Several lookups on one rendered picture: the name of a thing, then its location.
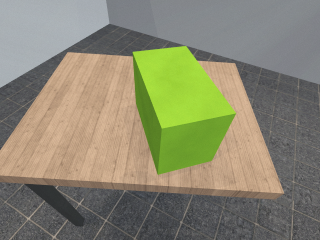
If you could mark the table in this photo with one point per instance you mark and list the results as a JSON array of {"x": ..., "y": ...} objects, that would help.
[{"x": 84, "y": 130}]

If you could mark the carton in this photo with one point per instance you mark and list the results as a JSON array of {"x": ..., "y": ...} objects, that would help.
[{"x": 184, "y": 115}]

